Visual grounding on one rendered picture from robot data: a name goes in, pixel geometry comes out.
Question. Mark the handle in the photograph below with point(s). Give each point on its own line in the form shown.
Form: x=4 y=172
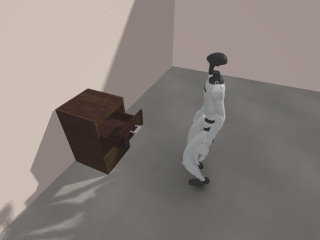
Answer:
x=137 y=129

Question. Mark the drawer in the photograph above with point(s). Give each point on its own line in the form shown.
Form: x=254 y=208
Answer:
x=115 y=130

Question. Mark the cabinet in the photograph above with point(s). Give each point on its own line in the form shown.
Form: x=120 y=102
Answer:
x=80 y=118

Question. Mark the left robot upper arm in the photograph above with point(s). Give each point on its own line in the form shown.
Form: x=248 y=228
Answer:
x=217 y=96

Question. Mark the right robot thigh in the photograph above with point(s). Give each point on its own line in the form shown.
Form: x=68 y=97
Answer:
x=195 y=128

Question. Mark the left robot hand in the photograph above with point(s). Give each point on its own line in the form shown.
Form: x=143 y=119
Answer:
x=203 y=150

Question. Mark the right robot hand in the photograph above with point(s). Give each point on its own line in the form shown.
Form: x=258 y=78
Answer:
x=198 y=113

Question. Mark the right robot shin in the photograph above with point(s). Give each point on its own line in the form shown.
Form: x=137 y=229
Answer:
x=196 y=159

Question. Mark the robot left forearm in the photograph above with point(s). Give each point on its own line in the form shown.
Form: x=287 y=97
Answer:
x=215 y=127

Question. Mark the robot right forearm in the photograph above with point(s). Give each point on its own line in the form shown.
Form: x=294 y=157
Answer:
x=202 y=109

